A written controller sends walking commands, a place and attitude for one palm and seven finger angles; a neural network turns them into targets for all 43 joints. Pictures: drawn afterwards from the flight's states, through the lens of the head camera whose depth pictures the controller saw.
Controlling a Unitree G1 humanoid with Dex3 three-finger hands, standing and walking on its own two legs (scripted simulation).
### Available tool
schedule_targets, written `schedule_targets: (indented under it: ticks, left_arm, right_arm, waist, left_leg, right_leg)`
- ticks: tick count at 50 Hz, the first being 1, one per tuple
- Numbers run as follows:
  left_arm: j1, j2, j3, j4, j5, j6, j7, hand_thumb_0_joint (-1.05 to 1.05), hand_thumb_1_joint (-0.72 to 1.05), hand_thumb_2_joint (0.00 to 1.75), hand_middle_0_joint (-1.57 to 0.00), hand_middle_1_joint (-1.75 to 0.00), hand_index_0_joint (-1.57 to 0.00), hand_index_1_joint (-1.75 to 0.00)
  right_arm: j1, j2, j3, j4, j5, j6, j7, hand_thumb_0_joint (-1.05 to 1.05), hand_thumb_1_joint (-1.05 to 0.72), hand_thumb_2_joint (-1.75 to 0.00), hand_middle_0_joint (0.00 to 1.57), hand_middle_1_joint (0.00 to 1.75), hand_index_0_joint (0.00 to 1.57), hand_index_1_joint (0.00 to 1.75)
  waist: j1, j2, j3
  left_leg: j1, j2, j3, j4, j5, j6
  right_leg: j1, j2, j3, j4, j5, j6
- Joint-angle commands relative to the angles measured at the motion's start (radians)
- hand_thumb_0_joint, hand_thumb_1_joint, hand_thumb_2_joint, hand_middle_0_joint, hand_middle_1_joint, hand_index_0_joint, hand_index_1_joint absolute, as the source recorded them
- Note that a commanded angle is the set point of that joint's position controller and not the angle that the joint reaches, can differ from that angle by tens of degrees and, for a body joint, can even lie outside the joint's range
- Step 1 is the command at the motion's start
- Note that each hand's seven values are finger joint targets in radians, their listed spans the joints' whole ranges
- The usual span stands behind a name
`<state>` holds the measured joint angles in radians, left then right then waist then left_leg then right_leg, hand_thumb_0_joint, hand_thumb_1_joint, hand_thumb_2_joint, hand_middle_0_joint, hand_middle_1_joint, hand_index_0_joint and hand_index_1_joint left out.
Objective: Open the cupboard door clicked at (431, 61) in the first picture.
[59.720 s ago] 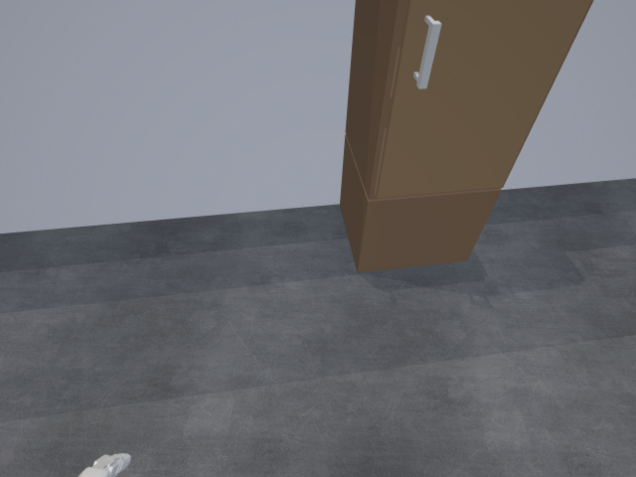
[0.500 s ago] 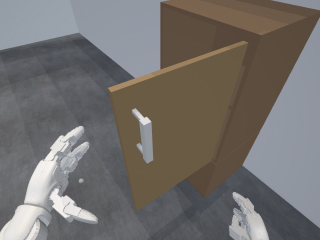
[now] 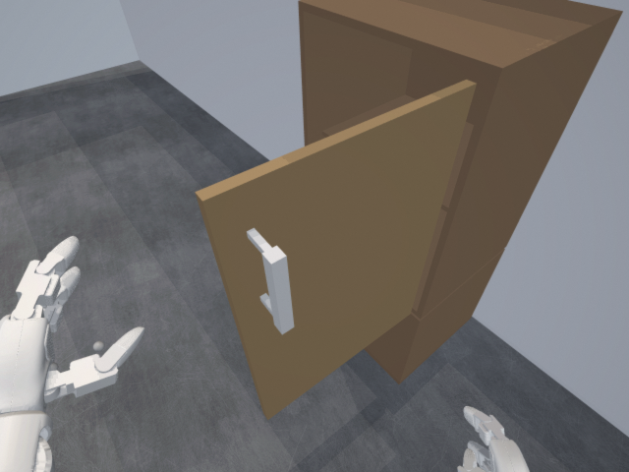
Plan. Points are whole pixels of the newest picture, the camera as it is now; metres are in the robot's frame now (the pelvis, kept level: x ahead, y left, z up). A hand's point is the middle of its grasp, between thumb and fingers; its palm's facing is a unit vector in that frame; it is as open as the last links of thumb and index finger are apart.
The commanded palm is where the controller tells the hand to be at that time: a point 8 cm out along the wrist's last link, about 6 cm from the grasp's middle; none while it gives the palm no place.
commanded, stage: draw the hand back to the body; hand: left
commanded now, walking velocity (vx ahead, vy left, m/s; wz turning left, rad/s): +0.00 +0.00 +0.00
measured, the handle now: (270, 283) +0.31 +0.09 +0.11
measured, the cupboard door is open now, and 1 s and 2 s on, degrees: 88 88 88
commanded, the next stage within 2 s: step back with the hand held close in 0.56 s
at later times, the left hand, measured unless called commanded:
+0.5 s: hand (108, 349) +0.19 +0.23 +0.15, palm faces +0.43 -0.81 -0.39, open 7.5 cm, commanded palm +0.14 +0.27 +0.16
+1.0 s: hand (107, 359) +0.18 +0.23 +0.14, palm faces +0.32 -0.80 -0.50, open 7.4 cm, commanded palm +0.12 +0.27 +0.17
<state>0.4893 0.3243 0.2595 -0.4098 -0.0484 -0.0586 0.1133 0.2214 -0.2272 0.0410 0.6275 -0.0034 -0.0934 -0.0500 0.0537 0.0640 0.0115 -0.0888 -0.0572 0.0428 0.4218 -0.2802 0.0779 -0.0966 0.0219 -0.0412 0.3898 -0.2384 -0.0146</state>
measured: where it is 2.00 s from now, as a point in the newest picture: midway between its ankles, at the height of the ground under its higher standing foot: outside the picture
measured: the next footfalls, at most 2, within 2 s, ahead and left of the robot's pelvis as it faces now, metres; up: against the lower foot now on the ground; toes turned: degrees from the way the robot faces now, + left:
right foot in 1.36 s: -0.11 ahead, -0.12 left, +0.00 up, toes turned +1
left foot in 1.76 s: -0.06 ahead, +0.08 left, +0.00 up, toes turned -2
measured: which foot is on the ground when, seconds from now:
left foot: down 0.00-1.00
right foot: down 0.00-1.00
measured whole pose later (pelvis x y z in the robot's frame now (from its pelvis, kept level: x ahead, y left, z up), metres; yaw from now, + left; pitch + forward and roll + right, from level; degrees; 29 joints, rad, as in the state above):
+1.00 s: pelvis -0.03 -0.02 +0.00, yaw -2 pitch +0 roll -1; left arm 0.55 0.39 0.36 -0.42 -0.05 -0.14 0.11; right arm 0.18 -0.25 -0.02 0.58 0.03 0.01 -0.07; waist 0.00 0.05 0.02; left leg -0.23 -0.02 0.07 0.47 -0.25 0.05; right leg -0.24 0.06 -0.02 0.43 -0.19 -0.04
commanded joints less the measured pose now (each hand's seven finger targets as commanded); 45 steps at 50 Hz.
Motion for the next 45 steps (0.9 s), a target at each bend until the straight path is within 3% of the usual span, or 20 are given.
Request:
schedule_targets:
  ticks: [1, 6, 9, 14, 16, 20, 21, 26, 30, 33, 34, 35, 36, 38, 39, 43, 44, 45]
  left_arm:
    - [-0.074, 0.178, 0.14, -0.204, -0.008, -0.079, 0.021, 0.0, 0.62, 0.78, -0.19, -0.3, -0.19, -0.3]
    - [-0.091, 0.203, 0.18, -0.174, -0.017, -0.083, 0.023, 0.0, 0.8, 0.86, -0.2, -0.3, -0.2, -0.3]
    - [-0.121, 0.219, 0.199, -0.17, -0.021, -0.085, 0.022, 0.0, 0.9, 0.9, -0.2, -0.3, -0.2, -0.3]
    - [-0.112, 0.178, 0.149, -0.149, -0.02, -0.081, 0.013, 0.0, 0.9, 0.9, -0.2, -0.3, -0.2, -0.3]
    - [-0.113, 0.192, 0.161, -0.149, -0.022, -0.085, 0.015, 0.0, 0.9, 0.9, -0.2, -0.3, -0.2, -0.3]
    - [-0.125, 0.21, 0.177, -0.159, -0.025, -0.091, 0.016, 0.0, 0.9, 0.9, -0.2, -0.3, -0.2, -0.3]
    - [-0.121, 0.217, 0.186, -0.154, -0.025, -0.093, 0.017, 0.0, 0.9, 0.9, -0.2, -0.3, -0.2, -0.3]
    - [-0.124, 0.207, 0.177, -0.149, -0.027, -0.096, 0.014, 0.0, 0.9, 0.9, -0.2, -0.3, -0.2, -0.3]
    - [-0.121, 0.207, 0.174, -0.135, -0.028, -0.101, 0.014, 0.0, 0.9, 0.9, -0.2, -0.3, -0.2, -0.3]
    - [-0.114, 0.203, 0.173, -0.13, -0.027, -0.104, 0.013, 0.0, 0.9, 0.9, -0.2, -0.3, -0.2, -0.3]
    - [-0.195, 0.248, 0.192, -0.237, -0.03, -0.115, 0.02, 0.0, 0.9, 0.9, -0.2, -0.3, -0.2, -0.3]
    - [-0.251, 0.38, 0.339, -0.266, -0.021, -0.156, 0.028, 0.0, 0.9, 0.9, -0.2, -0.3, -0.2, -0.3]
    - [-0.131, 0.286, 0.275, -0.172, -0.016, -0.161, 0.017, 0.0, 0.9, 0.9, -0.2, -0.3, -0.2, -0.3]
    - [-0.055, 0.23, 0.222, -0.132, -0.01, -0.149, 0.008, 0.0, 0.9, 0.9, -0.2, -0.3, -0.2, -0.3]
    - [-0.04, 0.226, 0.222, -0.136, -0.009, -0.156, 0.008, 0.0, 0.9, 0.9, -0.2, -0.3, -0.2, -0.3]
    - [0.018, 0.231, 0.22, -0.156, -0.008, -0.154, 0.018, 0.0, 0.9, 0.9, -0.2, -0.3, -0.2, -0.3]
    - [0.024, 0.251, 0.239, -0.179, -0.009, -0.157, 0.023, 0.0, 0.9, 0.9, -0.2, -0.3, -0.2, -0.3]
    - [0.033, 0.261, 0.248, -0.2, -0.008, -0.156, 0.026, 0.0, 0.9, 0.9, -0.2, -0.3, -0.2, -0.3]
  right_arm:
    - [-0.139, -0.113, -0.055, -0.168, 0.006, -0.043, -0.007, 0.0, -0.9, -0.9, 0.2, 0.3, 0.2, 0.3]
    - [-0.146, -0.108, -0.057, -0.16, 0.009, -0.035, -0.01, 0.0, -0.9, -0.9, 0.2, 0.3, 0.2, 0.3]
    - [-0.154, -0.109, -0.059, -0.154, 0.011, -0.034, -0.014, 0.0, -0.9, -0.9, 0.2, 0.3, 0.2, 0.3]
    - [-0.156, -0.112, -0.06, -0.151, 0.011, -0.036, -0.008, 0.0, -0.9, -0.9, 0.2, 0.3, 0.2, 0.3]
    - [-0.158, -0.111, -0.061, -0.153, 0.01, -0.034, -0.011, 0.0, -0.9, -0.9, 0.2, 0.3, 0.2, 0.3]
    - [-0.167, -0.104, -0.06, -0.152, 0.01, -0.033, -0.016, 0.0, -0.9, -0.9, 0.2, 0.3, 0.2, 0.3]
    - [-0.166, -0.102, -0.059, -0.151, 0.009, -0.034, -0.017, 0.0, -0.9, -0.9, 0.2, 0.3, 0.2, 0.3]
    - [-0.171, -0.097, -0.058, -0.145, 0.01, -0.038, -0.019, 0.0, -0.9, -0.9, 0.2, 0.3, 0.2, 0.3]
    - [-0.174, -0.099, -0.06, -0.143, 0.009, -0.042, -0.017, 0.0, -0.9, -0.9, 0.2, 0.3, 0.2, 0.3]
    - [-0.175, -0.098, -0.06, -0.14, 0.01, -0.042, -0.015, 0.0, -0.9, -0.9, 0.2, 0.3, 0.2, 0.3]
    - [-0.185, -0.102, -0.058, -0.154, 0.013, -0.05, -0.017, 0.0, -0.9, -0.9, 0.2, 0.3, 0.2, 0.3]
    - [-0.16, -0.123, -0.067, -0.182, 0.028, -0.036, -0.018, 0.0, -0.9, -0.9, 0.2, 0.3, 0.2, 0.3]
    - [-0.146, -0.108, -0.072, -0.159, 0.018, -0.02, -0.017, 0.0, -0.9, -0.9, 0.2, 0.3, 0.2, 0.3]
    - [-0.142, -0.111, -0.078, -0.172, 0.021, 0.006, -0.01, 0.0, -0.9, -0.9, 0.2, 0.3, 0.2, 0.3]
    - [-0.147, -0.112, -0.082, -0.177, 0.021, 0.011, -0.011, 0.0, -0.9, -0.9, 0.2, 0.3, 0.2, 0.3]
    - [-0.128, -0.12, -0.092, -0.192, 0.033, 0.037, -0.013, 0.0, -0.9, -0.9, 0.2, 0.3, 0.2, 0.3]
    - [-0.136, -0.122, -0.095, -0.196, 0.032, 0.041, -0.018, 0.0, -0.9, -0.9, 0.2, 0.3, 0.2, 0.3]
    - [-0.131, -0.122, -0.095, -0.204, 0.033, 0.047, -0.021, 0.0, -0.9, -0.9, 0.2, 0.3, 0.2, 0.3]
  waist:
    - [0.013, 0.012, -0.086]
    - [0.013, -0.007, -0.069]
    - [0.014, 0.018, -0.067]
    - [0.008, 0.015, -0.055]
    - [0.008, -0.028, -0.057]
    - [0.011, -0.01, -0.062]
    - [0.011, -0.033, -0.065]
    - [0.01, 0.01, -0.052]
    - [0.01, -0.025, -0.041]
    - [0.013, -0.006, -0.045]
    - [0.016, 0.018, -0.091]
    - [-0.025, -0.028, 0.002]
    - [-0.03, -0.08, -0.027]
    - [-0.035, -0.137, -0.035]
    - [-0.032, -0.089, -0.052]
    - [-0.044, -0.08, -0.14]
    - [-0.042, -0.051, -0.157]
    - [-0.043, -0.06, -0.179]
  left_leg:
    - [-0.023, 0.11, -0.104, -0.072, 0.396, -0.105]
    - [-0.024, 0.098, -0.085, -0.071, 0.349, -0.087]
    - [-0.014, 0.093, -0.076, -0.067, 0.339, -0.076]
    - [0.001, 0.091, -0.071, -0.068, 0.338, -0.066]
    - [0.002, 0.088, -0.07, -0.071, 0.304, -0.058]
    - [0.005, 0.08, -0.06, -0.066, 0.273, -0.051]
    - [0.006, 0.079, -0.059, -0.064, 0.275, -0.049]
    - [0.013, 0.075, -0.052, -0.061, 0.268, -0.046]
    - [0.008, 0.074, -0.049, -0.064, 0.243, -0.042]
    - [0.01, 0.073, -0.048, -0.064, 0.244, -0.041]
    - [0.022, 0.07, -0.051, -0.059, 0.246, -0.041]
    - [-0.042, 0.089, -0.08, -0.008, 0.151, -0.025]
    - [-0.041, 0.085, -0.089, 0.027, 0.13, -0.025]
    - [-0.05, 0.082, -0.071, 0.063, 0.123, -0.026]
    - [-0.061, 0.084, -0.068, 0.069, 0.135, -0.026]
    - [-0.065, 0.112, -0.065, 0.053, 0.191, -0.032]
    - [-0.064, 0.12, -0.065, 0.043, 0.233, -0.031]
    - [-0.067, 0.131, -0.075, 0.031, 0.284, -0.033]
  right_leg:
    - [0.062, -0.016, 0.039, -0.028, 0.215, -0.026]
    - [0.06, -0.018, 0.048, -0.049, 0.222, -0.026]
    - [0.061, -0.021, 0.057, -0.062, 0.232, -0.027]
    - [0.05, -0.023, 0.056, -0.072, 0.233, -0.022]
    - [0.046, -0.023, 0.059, -0.079, 0.219, -0.019]
    - [0.048, -0.027, 0.075, -0.094, 0.214, -0.02]
    - [0.05, -0.028, 0.075, -0.095, 0.222, -0.018]
    - [0.043, -0.032, 0.088, -0.108, 0.222, -0.017]
    - [0.037, -0.035, 0.092, -0.118, 0.199, -0.013]
    - [0.041, -0.036, 0.092, -0.119, 0.197, -0.013]
    - [0.064, -0.042, 0.096, -0.116, 0.208, -0.012]
    - [-0.084, -0.102, 0.235, -0.169, 0.256, -0.008]
    - [-0.079, -0.136, 0.24, -0.162, 0.265, -0.016]
    - [-0.105, -0.155, 0.235, -0.155, 0.295, 0.001]
    - [-0.095, -0.163, 0.226, -0.138, 0.341, 0.003]
    - [-0.072, -0.164, 0.202, -0.069, 0.39, 0.007]
    - [-0.053, -0.161, 0.186, -0.041, 0.452, 0.01]
    - [-0.032, -0.15, 0.176, -0.01, 0.484, 0.009]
